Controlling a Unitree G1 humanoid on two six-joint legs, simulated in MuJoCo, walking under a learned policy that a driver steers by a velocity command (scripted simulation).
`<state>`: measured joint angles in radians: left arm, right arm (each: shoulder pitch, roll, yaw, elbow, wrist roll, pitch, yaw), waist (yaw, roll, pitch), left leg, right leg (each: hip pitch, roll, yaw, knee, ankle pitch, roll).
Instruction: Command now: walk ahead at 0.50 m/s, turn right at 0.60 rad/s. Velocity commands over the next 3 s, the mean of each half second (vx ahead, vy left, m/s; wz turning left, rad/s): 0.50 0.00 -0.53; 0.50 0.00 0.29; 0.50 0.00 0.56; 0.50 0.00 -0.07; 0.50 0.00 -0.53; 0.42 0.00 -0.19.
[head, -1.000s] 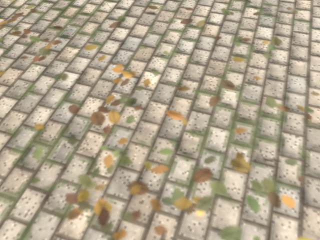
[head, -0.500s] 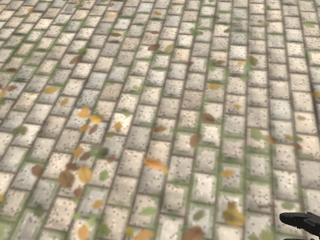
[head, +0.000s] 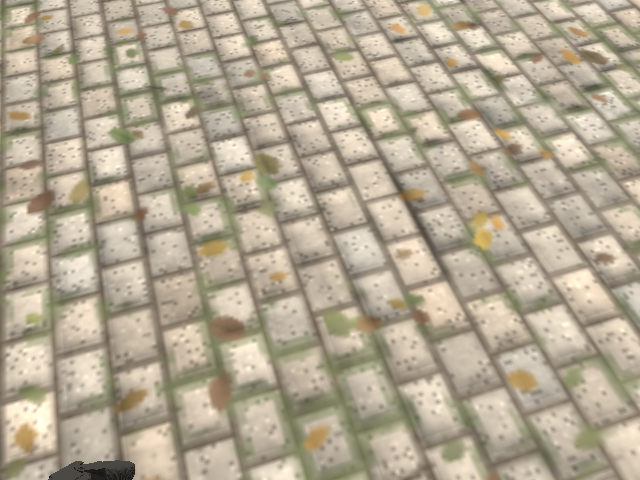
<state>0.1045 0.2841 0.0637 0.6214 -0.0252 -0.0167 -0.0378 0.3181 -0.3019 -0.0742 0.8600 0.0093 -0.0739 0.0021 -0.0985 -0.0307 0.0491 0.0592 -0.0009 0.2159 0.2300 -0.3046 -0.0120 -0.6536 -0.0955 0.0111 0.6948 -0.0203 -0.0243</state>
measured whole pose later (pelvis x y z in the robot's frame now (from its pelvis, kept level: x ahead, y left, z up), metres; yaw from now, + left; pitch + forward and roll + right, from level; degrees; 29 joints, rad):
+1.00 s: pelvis +0.58 -0.07 +0.01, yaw -3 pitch +2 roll +0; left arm 0.03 0.27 0.03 0.66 0.00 -0.10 -0.02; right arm 0.40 -0.29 -0.06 0.77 0.03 -0.04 -0.01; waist -0.10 -0.02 0.03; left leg -0.09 -0.10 -0.18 0.36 -0.29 0.07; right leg -0.57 -0.01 0.12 0.52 0.02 0.06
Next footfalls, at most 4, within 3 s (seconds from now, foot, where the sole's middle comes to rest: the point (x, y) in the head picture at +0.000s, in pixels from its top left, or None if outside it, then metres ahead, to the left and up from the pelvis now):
0.10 right None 0.23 -0.12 -0.77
0.58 left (302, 435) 0.55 0.02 -0.77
1.08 right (396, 323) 0.79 -0.22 -0.77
1.58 left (257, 254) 1.03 0.10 -0.77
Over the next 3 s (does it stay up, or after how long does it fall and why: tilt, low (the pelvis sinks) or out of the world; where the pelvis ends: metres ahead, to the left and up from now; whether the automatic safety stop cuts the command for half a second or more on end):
stays up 1.68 0.01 0.00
